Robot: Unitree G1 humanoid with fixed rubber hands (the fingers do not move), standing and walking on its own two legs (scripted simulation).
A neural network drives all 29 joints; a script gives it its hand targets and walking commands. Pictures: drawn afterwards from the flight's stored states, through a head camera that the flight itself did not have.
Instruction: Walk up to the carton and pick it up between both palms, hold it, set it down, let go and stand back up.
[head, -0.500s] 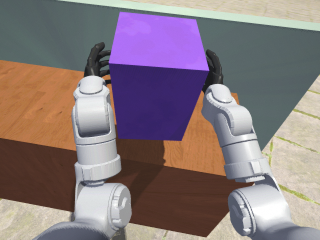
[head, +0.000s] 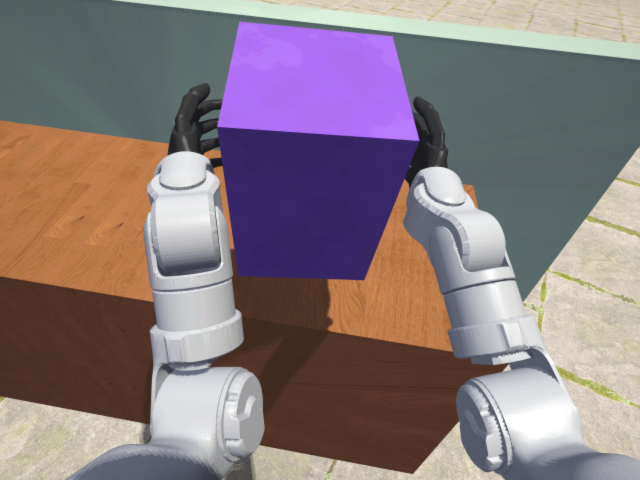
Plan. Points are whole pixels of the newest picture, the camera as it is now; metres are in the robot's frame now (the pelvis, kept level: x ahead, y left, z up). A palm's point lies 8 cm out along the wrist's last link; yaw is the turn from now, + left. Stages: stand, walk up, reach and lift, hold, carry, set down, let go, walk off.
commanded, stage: hold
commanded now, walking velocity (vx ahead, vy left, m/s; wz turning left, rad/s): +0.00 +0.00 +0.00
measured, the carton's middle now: (309, 165) +0.40 +0.01 +0.21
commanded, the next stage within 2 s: set down in 1.84 s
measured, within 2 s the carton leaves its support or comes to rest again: neither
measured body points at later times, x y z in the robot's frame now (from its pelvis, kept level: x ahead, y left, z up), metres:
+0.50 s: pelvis +0.00 +0.00 +0.00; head -0.02 +0.04 +0.45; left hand +0.38 +0.14 +0.24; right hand +0.38 -0.11 +0.23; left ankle +0.03 +0.12 -0.75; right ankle +0.03 -0.09 -0.75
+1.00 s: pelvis +0.00 +0.00 +0.00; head -0.02 +0.04 +0.45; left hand +0.38 +0.15 +0.24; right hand +0.38 -0.11 +0.23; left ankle +0.03 +0.12 -0.75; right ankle +0.03 -0.09 -0.75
